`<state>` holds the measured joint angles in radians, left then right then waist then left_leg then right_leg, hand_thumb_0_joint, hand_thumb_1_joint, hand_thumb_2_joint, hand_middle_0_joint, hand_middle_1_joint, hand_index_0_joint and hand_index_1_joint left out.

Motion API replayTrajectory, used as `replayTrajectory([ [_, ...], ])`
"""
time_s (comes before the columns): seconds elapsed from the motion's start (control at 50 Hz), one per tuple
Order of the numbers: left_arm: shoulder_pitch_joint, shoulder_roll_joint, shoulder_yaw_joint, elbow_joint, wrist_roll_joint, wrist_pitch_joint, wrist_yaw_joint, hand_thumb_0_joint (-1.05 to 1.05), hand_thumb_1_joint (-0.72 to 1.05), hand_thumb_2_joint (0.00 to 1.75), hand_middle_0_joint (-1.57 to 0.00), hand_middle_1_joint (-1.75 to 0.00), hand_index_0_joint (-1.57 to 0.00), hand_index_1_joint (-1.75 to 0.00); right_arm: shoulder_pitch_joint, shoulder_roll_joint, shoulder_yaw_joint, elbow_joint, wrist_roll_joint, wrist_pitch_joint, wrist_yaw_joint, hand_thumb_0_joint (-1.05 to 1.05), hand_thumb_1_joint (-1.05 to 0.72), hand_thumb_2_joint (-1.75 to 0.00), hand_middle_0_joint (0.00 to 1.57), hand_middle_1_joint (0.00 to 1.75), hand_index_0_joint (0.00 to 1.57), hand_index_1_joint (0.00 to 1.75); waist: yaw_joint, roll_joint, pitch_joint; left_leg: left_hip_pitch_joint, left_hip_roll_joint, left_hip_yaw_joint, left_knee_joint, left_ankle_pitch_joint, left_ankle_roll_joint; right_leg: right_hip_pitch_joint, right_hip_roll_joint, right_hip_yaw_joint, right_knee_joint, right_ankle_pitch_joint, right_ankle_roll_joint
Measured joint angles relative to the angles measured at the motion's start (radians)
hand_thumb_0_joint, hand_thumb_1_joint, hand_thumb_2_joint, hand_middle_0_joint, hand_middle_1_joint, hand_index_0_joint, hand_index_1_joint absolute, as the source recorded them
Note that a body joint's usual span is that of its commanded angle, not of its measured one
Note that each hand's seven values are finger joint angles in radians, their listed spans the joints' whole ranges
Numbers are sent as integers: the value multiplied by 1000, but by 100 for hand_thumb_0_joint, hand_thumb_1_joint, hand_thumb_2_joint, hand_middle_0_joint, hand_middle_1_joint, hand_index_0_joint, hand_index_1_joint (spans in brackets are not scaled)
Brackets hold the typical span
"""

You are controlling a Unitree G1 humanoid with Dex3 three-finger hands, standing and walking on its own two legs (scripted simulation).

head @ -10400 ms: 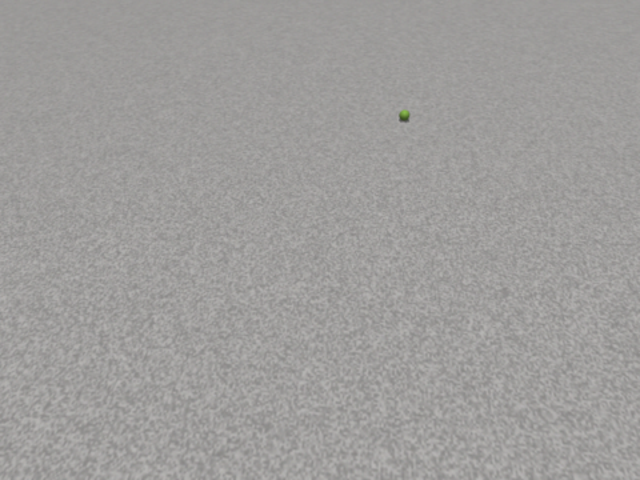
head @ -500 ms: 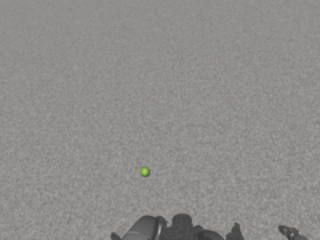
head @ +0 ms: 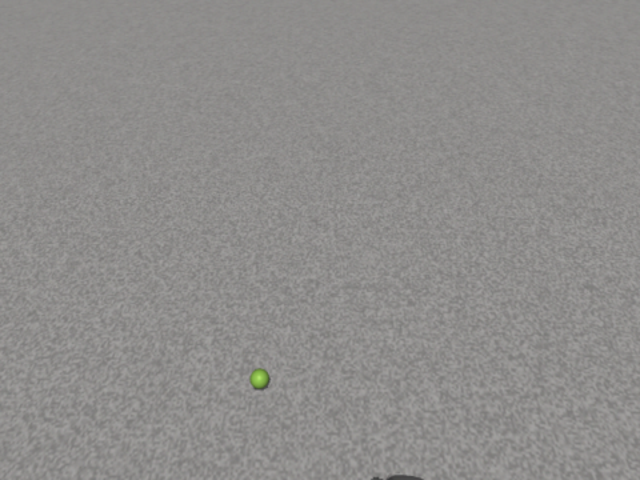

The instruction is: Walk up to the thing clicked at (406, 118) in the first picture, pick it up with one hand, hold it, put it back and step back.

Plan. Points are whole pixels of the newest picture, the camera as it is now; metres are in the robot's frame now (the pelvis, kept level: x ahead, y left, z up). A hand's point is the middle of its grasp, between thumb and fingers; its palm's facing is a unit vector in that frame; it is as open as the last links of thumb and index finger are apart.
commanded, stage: walk up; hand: left
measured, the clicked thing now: (259, 378) +0.52 +0.21 -0.72
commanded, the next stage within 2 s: stand in 1.32 s
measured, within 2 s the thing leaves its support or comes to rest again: neither
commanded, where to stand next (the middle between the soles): +0.13 +0.03 m, yaw -3 degrees
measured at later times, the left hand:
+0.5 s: hand out of the picture +0.07 +0.32 -0.14, palm faces -0.01 -0.91 -0.42, open 7.4 cm
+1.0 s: hand out of the picture +0.10 +0.29 -0.14, palm faces -0.07 -0.92 -0.38, open 7.4 cm
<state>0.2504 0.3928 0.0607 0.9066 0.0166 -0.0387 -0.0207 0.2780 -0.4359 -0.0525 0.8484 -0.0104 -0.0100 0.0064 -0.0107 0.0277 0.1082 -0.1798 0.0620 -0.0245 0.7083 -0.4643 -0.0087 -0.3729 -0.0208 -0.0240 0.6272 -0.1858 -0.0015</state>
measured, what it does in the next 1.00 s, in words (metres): steps on the spot: left foot, then right foot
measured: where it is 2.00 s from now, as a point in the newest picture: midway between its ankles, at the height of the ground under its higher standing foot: outside the picture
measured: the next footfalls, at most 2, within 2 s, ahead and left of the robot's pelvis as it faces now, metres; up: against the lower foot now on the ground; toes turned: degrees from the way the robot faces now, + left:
left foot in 0.30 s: +0.07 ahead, +0.15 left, +0.00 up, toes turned -1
right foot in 0.54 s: +0.06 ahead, -0.08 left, +0.00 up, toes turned -3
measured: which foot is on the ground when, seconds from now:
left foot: down 0.00-0.00, up 0.02-0.28, down 0.30-1.00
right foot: down 0.00-0.34, up 0.36-0.52, down 0.54-1.00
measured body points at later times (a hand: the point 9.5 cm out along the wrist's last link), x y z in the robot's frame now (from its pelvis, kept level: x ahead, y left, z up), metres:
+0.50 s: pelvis -0.01 +0.03 +0.00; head +0.03 +0.04 +0.45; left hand +0.07 +0.36 -0.12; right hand +0.03 -0.29 -0.12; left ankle +0.00 +0.15 -0.72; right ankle +0.01 -0.10 -0.69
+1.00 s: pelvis +0.01 +0.03 +0.01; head +0.02 +0.02 +0.46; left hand +0.10 +0.34 -0.11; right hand +0.08 -0.29 -0.11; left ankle +0.01 +0.15 -0.72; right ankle +0.01 -0.08 -0.72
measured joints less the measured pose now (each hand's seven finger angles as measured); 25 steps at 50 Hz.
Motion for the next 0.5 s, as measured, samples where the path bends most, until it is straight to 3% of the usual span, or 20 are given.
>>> replayTrajectory([
  [0.04, -21, -18, -10, 2, 5, -12, 11, 1, 91, 89, -20, -30, -20, -30, -23, 0, -1, 4, 8, 22, -8, 0, -90, -90, 20, 30, 20, 30, 0, 36, 16, -60, -16, -40, 125, -56, 28, -10, 9, -16, 34, -28, -1],
  [0.1, -45, -36, -28, -8, 10, -13, 17, 1, 91, 89, -20, -30, -20, -30, -46, 10, 5, 19, 10, 41, -7, 0, -90, -90, 20, 30, 20, 30, 13, 47, 21, -135, -55, -31, 227, -117, 41, -17, -11, -11, 40, -36, -7],
  [0.28, -81, -5, -23, -13, 15, 13, 29, 1, 90, 89, -20, -30, -20, -30, -54, 29, -2, 62, -11, 51, 27, 0, -90, -90, 21, 30, 20, 30, 27, 33, 2, -167, -37, 15, 89, 0, 40, -77, -47, 3, 84, -44, 13],
  [0.34, -93, 17, -14, 2, 6, 36, 35, 1, 90, 89, -20, -30, -20, -30, -48, 40, -11, 86, -22, 40, 25, 0, -90, -90, 21, 30, 20, 30, 28, -23, 8, -148, -69, 52, 53, 74, 13, -108, -72, 50, 145, -97, 9],
  [0.4, -82, 12, -13, 34, -3, 48, 40, 1, 91, 89, -20, -30, -20, -30, -30, 38, -10, 96, -28, 39, 23, 0, -90, -90, 21, 30, 20, 30, -4, -8, -13, -153, -52, 37, 50, 68, 23, -127, -4, 82, 265, -281, -21],
  [0.46, -76, 25, -8, 49, -14, 42, 35, 1, 91, 89, -20, -30, -20, -30, -24, 52, -4, 105, -28, 27, 11, 0, -90, -90, 21, 30, 20, 30, -10, -26, -17, -144, -46, 38, 11, 90, 20, -106, 34, 94, 319, -289, -35],
  [0.5, -74, 29, -7, 55, -18, 36, 32, 1, 91, 89, -20, -30, -20, -30, -26, 55, 1, 108, -24, 14, 6, 0, -90, -90, 21, 30, 20, 30, -5, -36, -13, -143, -41, 44, 1, 94, 16, -61, 35, 72, 261, -281, -32],
])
